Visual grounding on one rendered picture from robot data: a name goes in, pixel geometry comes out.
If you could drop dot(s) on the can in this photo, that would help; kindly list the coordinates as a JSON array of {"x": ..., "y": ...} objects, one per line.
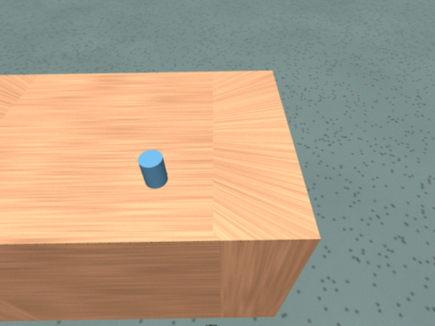
[{"x": 153, "y": 169}]

